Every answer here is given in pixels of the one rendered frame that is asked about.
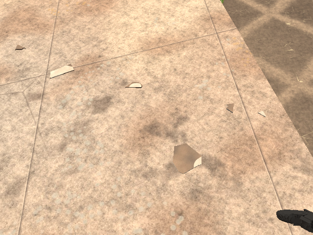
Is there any robot right hand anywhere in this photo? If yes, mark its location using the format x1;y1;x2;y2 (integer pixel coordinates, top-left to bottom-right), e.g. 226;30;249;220
276;209;313;233

